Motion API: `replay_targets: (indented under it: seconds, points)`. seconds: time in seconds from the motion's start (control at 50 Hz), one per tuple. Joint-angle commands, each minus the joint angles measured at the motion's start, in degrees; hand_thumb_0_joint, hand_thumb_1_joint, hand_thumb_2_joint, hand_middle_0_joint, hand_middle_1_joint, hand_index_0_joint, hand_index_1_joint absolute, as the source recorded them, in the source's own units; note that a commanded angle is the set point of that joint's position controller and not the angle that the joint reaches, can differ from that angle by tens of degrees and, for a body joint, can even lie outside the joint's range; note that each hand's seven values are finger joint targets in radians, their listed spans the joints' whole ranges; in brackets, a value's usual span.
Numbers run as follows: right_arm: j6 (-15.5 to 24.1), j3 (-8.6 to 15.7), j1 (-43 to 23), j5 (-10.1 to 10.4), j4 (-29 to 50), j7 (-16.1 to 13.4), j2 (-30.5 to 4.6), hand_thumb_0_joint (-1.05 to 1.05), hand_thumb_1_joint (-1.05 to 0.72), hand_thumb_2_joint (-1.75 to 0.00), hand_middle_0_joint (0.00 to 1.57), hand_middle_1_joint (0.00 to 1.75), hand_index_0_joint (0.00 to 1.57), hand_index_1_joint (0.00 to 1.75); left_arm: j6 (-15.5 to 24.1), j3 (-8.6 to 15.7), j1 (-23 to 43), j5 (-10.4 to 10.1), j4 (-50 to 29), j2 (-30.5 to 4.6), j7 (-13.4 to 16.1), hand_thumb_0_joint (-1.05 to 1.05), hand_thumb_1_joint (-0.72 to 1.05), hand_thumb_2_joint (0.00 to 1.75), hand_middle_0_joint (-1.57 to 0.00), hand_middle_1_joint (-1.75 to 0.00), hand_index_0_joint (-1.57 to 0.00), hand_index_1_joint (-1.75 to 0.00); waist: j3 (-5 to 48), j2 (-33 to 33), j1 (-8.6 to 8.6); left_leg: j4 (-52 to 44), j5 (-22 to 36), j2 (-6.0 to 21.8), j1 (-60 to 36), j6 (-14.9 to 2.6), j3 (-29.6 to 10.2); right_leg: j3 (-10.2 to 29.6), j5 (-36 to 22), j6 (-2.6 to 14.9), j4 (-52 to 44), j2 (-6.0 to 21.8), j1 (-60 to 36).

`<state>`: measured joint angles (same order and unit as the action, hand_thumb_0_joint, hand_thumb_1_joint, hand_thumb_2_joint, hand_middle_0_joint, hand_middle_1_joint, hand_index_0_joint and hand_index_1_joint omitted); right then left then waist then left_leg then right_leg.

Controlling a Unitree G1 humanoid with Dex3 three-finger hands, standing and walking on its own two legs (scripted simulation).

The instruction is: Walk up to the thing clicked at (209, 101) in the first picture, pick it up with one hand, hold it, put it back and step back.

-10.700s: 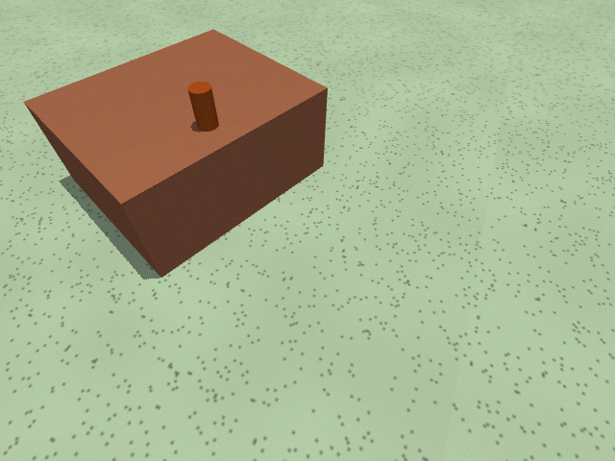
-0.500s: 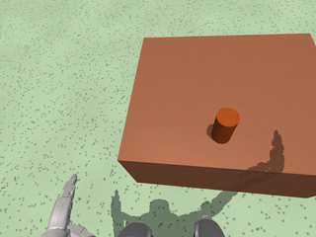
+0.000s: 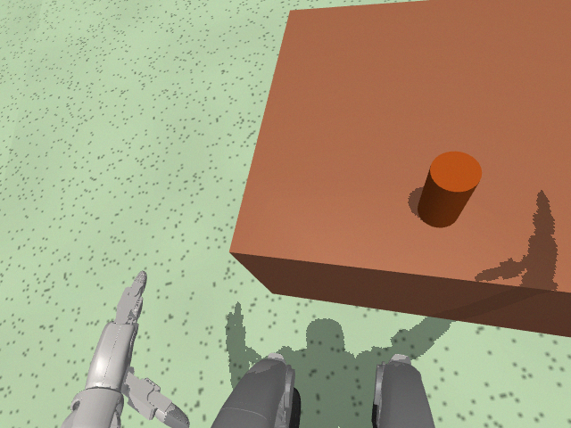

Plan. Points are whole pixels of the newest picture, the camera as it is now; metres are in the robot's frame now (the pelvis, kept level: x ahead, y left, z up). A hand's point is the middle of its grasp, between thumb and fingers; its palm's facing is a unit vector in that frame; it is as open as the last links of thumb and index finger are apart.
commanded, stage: approach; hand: right
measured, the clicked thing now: (445, 192) +0.52 -0.19 -0.18
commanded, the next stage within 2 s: close in in 0.14 s
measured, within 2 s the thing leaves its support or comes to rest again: neither
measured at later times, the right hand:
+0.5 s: hand (490, 221) +0.46 -0.25 -0.17, palm faces +0.19 +0.98 +0.06, open 17.8 cm
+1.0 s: hand (450, 215) +0.47 -0.19 -0.17, palm faces +0.19 +0.98 +0.02, open 17.6 cm
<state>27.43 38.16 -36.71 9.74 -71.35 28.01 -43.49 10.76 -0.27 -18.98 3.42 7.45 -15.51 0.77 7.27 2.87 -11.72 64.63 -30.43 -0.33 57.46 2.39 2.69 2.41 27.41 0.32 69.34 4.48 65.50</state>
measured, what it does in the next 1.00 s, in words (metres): lowers itself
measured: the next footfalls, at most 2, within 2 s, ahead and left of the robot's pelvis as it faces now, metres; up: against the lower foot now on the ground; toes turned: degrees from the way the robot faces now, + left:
none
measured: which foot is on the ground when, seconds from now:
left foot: down 0.00-1.00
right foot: down 0.00-1.00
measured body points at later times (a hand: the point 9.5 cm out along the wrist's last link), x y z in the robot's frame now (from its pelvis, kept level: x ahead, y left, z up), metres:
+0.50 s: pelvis -0.03 +0.01 -0.11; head +0.16 -0.09 +0.29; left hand +0.14 +0.27 +0.00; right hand +0.44 -0.31 -0.17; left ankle +0.00 +0.15 -0.64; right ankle +0.04 -0.11 -0.64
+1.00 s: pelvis -0.04 +0.01 -0.11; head +0.15 -0.06 +0.29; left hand +0.13 +0.28 +0.02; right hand +0.45 -0.24 -0.17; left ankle +0.00 +0.15 -0.64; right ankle +0.04 -0.11 -0.64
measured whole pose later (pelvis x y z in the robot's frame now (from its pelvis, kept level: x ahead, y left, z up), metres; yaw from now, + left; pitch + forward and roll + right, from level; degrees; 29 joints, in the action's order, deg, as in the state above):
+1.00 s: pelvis -0.04 +0.01 -0.11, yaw +4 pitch +31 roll +8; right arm 34.5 35.8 -38.0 -1.4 -61.5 4.9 -31.5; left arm 5.4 10.2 -27.5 4.9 -25.5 -18.5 -5.2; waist 8.7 2.0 -20.1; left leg 92.2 -37.5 -2.4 86.2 1.4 4.1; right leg 6.1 33.2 -0.9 95.7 6.1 94.4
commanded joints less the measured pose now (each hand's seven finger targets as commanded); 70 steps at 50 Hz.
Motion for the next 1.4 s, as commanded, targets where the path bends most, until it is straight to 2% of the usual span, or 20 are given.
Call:
replay_targets:
  seconds: [0.0, 0.1, 0.16, 0.28, 0.32, 0.38, 0.46, 0.48, 0.52, 0.6, 0.64, 0.66, 0.72, 1.08, 1.12, 1.18, 1.24, 1.3, 1.32, 1.38]
  points:
    - [7.25, 2.78, -16.0, -0.74, 9.71, -1.62, -17.58, 0.0, 0.61, -0.02, 0.06, 0.05, 0.06, 0.05, 2.54, 8.42, -5.63, 0.58, -12.29, -11.78, 0.03, 0.0, -0.56, 0.06, -0.04, -0.04, -0.03, -0.05, 25.08, -18.34, -0.57, -0.11, 13.01, -2.73, 5.1, -3.72, 0.47, 2.52, -20.99, -0.59, -2.67, -0.49, -25.23]
    - [10.68, 6.54, -16.1, -2.72, 11.7, -3.92, -20.48, 0.0, 0.61, -0.02, 0.05, 0.05, 0.06, 0.05, 2.44, 9.7, -5.36, 1.55, -17.75, -12.24, -1.04, 0.0, -0.55, 0.06, -0.04, -0.04, -0.03, -0.04, 29.75, -23.16, -1.49, 5.28, 10.49, -2.86, 10.28, -4.11, 1.09, 3.95, -19.24, -1.36, 1.86, 0.88, -22.87]
    - [12.05, 5.35, -15.8, -3.38, 11.1, -4.66, -16.92, 0.0, 0.61, -0.03, 0.05, 0.05, 0.05, 0.05, 2.52, 11.11, -4.85, 2.01, -22.18, -12.93, -1.5, 0.0, -0.54, 0.05, -0.04, -0.04, -0.03, -0.04, 32.14, -23.92, -3.96, 8.27, 11.2, -3.18, 13.09, -4.22, 1.61, 4.0, -19.99, -1.04, 6.22, 0.95, -20.92]
    - [13.51, 7.2, -14.6, -5.3, 11.94, -7.51, -17.76, 0.0, 0.61, -0.02, 0.06, 0.05, 0.06, 0.05, 1.31, 14.62, -9.28, 2.04, -26.45, -14.83, -2.3, 0.0, -0.56, 0.06, -0.04, -0.04, -0.04, -0.05, 32.84, -26.14, -4.87, 13.64, 8.5, -3.32, 19.04, -4.58, 2.11, 4.76, -14.87, -1.34, 10.64, 1.08, -15.22]
    - [13.47, 5.21, -16.39, -5.34, 16.2, -8.49, -13.36, 0.0, 0.61, -0.02, 0.05, 0.05, 0.05, 0.05, 1.31, 14.33, -9.1, 2.04, -30.45, -13.84, -2.88, 0.0, -0.55, 0.05, -0.04, -0.05, -0.04, -0.05, 34.48, -27.68, -5.34, 14.76, 9.23, -3.34, 19.93, -4.55, 2.31, 5.07, -15.35, -1.43, 11.28, 1.21, -15.51]
    - [12.81, 5.15, -17.82, -6.43, 21.21, -10.97, -13.57, 0.0, 0.61, -0.02, 0.05, 0.05, 0.05, 0.05, 0.42, 16.61, -10.58, 2.21, -32.2, -14.89, -3.31, 0.0, -0.55, 0.05, -0.04, -0.05, -0.04, -0.05, 37.25, -31.0, -5.2, 16.07, 10.17, -3.33, 21.25, -4.53, 2.37, 5.08, -17.47, -1.58, 12.73, 1.41, -17.61]
    - [11.59, 1.89, -19.26, -8.23, 24.3, -14.11, -8.95, 0.0, 0.61, -0.01, 0.06, 0.04, 0.05, 0.04, -1.1, 17.37, -10.06, 2.24, -33.04, -13.81, -3.64, 0.0, -0.54, 0.05, -0.04, -0.05, -0.04, -0.05, 34.93, -30.68, -5.41, 16.67, 8.87, -3.31, 22.25, -4.49, 2.51, 4.37, -13.64, -1.53, 13.08, 1.09, -13.87]
    - [10.62, 2.7, -13.98, -8.55, 18.05, -15.09, -9.22, 0.0, 0.61, -0.01, 0.06, 0.04, 0.05, 0.04, -1.62, 18.92, -10.98, 2.12, -31.07, -14.91, -3.53, 0.0, -0.54, 0.04, -0.04, -0.05, -0.04, -0.05, 31.32, -28.08, -5.61, 16.17, 7.2, -3.4, 23.33, -4.38, 2.54, 4.18, -10.83, -1.06, 13.44, 1.09, -11.18]
    - [10.68, 0.39, -19.98, -9.1, 24.4, -16.28, -6.32, 0.0, 0.61, -0.02, 0.05, 0.05, 0.05, 0.05, -2.07, 19.24, -9.26, 2.06, -34.37, -15.06, -3.58, 0.0, -0.53, 0.04, -0.04, -0.05, -0.05, -0.05, 33.96, -29.63, -6.22, 17.21, 6.43, -3.13, 23.91, -4.51, 2.69, 4.9, -9.58, -1.46, 12.93, 1.09, -12.47]
    - [9.73, -1.65, -17.5, -9.51, 20.83, -18.42, -1.36, 0.0, 0.61, -0.02, 0.05, 0.05, 0.05, 0.05, -3.12, 16.74, -8.25, 1.48, -37.69, -12.46, -4.05, 0.0, -0.53, 0.04, -0.04, -0.05, -0.05, -0.05, 30.32, -23.17, -6.7, 16.23, 4.9, -3.29, 22.35, -4.19, 2.79, 4.76, -3.77, -0.63, 12.68, 0.65, -6.09]
    - [9.75, -0.04, -17.24, -10.07, 20.23, -19.73, -4.21, 0.0, 0.61, -0.03, 0.04, 0.05, 0.04, 0.05, -3.96, 17.93, -9.88, 1.33, -37.26, -13.85, -3.7, 0.0, -0.53, 0.04, -0.04, -0.05, -0.05, -0.05, 30.08, -21.68, -6.23, 15.8, 3.45, -3.29, 21.83, -4.05, 2.44, 4.42, -0.39, -0.4, 12.43, 0.32, -4.2]
    - [9.82, -2.64, -17.94, -9.97, 20.16, -19.7, -0.07, 0.0, 0.61, -0.03, 0.04, 0.05, 0.04, 0.05, -3.63, 17.91, -7.72, 1.17, -40.92, -13.9, -3.76, 0.0, -0.52, 0.04, -0.04, -0.05, -0.05, -0.04, 29.95, -20.91, -7.36, 16.43, 3.78, -3.37, 22.14, -4.14, 2.7, 4.94, -0.58, -0.56, 12.07, 0.45, -4.38]
    - [9.98, -0.93, -16.63, -10.37, 18.55, -21.41, -1.93, 0.0, 0.61, -0.03, 0.04, 0.05, 0.04, 0.05, -4.02, 18.84, -10.59, 1.08, -40.33, -13.99, -3.81, 0.0, -0.53, 0.04, -0.04, -0.05, -0.05, -0.05, 30.64, -19.91, -6.87, 16.08, 6.04, -3.74, 20.43, -3.91, 2.57, 4.12, -3.66, -0.14, 13.02, 0.2, -4.38]
    - [11.34, -2.76, -19.73, -11.39, 22.45, -23.82, 0.3, 0.0, 0.57, -0.03, 0.09, 0.05, 0.09, 0.05, -2.53, 19.77, -12.5, 0.79, -44.05, -13.4, -5.0, 0.0, -0.61, 0.1, -0.04, -0.03, -0.02, -0.06, 33.68, -21.5, -8.02, 17.27, 10.18, -3.85, 19.91, -3.25, 1.03, 2.9, -7.67, 0.46, 17.21, 0.06, -3.71]
    - [11.17, -3.39, -18.88, -11.56, 20.85, -23.75, 1.14, 0.0, 0.53, -0.02, 0.23, 0.12, 0.23, 0.12, -2.5, 19.51, -13.37, 0.74, -42.44, -12.92, -5.21, 0.0, -0.56, 0.06, -0.04, -0.05, -0.04, -0.05, 33.13, -20.93, -8.37, 17.64, 10.71, -3.8, 19.73, -3.18, 0.77, 2.65, -7.93, 0.48, 18.07, -0.11, -2.02]
    - [11.36, -1.64, -21.41, -12.37, 23.1, -24.18, -3.69, 0.0, 0.54, -0.03, 0.33, 0.17, 0.32, 0.17, -2.74, 20.5, -12.24, 0.64, -41.16, -13.72, -5.02, 0.0, -0.56, 0.06, -0.04, -0.05, -0.04, -0.05, 33.6, -22.84, -7.74, 18.57, 9.68, -3.83, 21.23, -3.35, 0.75, 2.8, -7.52, 0.3, 18.08, -0.02, -2.37]
    - [10.95, -3.95, -24.08, -11.98, 22.67, -23.82, 0.56, 0.0, 0.5, -0.08, 0.42, 0.23, 0.42, 0.24, -2.79, 19.79, -12.02, 0.68, -42.21, -13.46, -4.94, 0.0, -0.56, 0.06, -0.04, -0.05, -0.04, -0.05, 33.15, -23.06, -9.83, 19.05, 8.3, -3.89, 24.04, -3.49, 1.5, 3.33, -6.2, 0.15, 17.93, 0.08, -3.31]
    - [10.3, -2.36, -23.23, -12.8, 21.25, -24.47, -3.61, 0.0, 0.5, -0.09, 0.48, 0.27, 0.47, 0.27, -3.01, 22.11, -11.05, 0.5, -44.22, -16.17, -4.68, 0.0, -0.56, 0.06, -0.04, -0.05, -0.04, -0.05, 34.63, -22.81, -9.48, 19.07, 8.46, -3.99, 23.07, -3.5, 1.75, 3.72, -6.72, 0.17, 17.61, 0.18, -4.02]
    - [9.96, -2.96, -23.58, -12.93, 20.41, -24.29, -2.19, 0.0, 0.48, -0.1, 0.5, 0.28, 0.49, 0.28, -3.21, 22.06, -11.34, 0.62, -44.54, -16.29, -4.66, 0.0, -0.56, 0.06, -0.04, -0.05, -0.04, -0.06, 34.39, -21.97, -10.83, 19.35, 8.73, -4.05, 23.4, -3.48, 2.23, 3.9, -7.1, 0.09, 17.73, 0.15, -4.12]
    - [8.97, -4.06, -22.51, -12.47, 18.19, -23.61, -0.18, 0.0, 0.44, -0.18, 0.61, 0.39, 0.61, 0.39, -3.55, 21.02, -12.86, 0.27, -41.88, -14.47, -4.89, 0.0, -0.56, 0.06, -0.04, -0.05, -0.04, -0.05, 32.53, -23.32, -10.22, 19.66, 8.4, -3.99, 25.55, -3.63, 2.44, 3.78, -8.1, -0.03, 17.91, 0.24, -4.49]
